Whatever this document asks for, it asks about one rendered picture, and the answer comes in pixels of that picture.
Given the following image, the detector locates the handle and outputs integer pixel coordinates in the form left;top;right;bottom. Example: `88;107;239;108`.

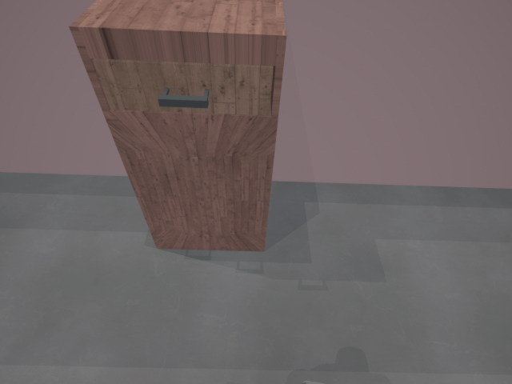
158;87;209;108

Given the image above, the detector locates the drawer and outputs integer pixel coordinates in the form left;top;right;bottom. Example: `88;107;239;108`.
93;58;274;115

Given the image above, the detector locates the cabinet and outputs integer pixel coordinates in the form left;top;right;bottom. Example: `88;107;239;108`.
69;0;286;252

